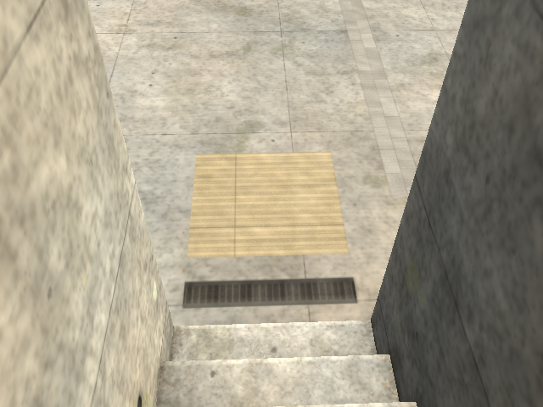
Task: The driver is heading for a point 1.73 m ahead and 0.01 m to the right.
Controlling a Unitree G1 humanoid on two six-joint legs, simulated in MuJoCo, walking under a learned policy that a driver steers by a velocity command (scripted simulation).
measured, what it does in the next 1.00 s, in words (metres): stands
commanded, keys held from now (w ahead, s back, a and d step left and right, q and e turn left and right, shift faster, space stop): no key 0.86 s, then w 0.14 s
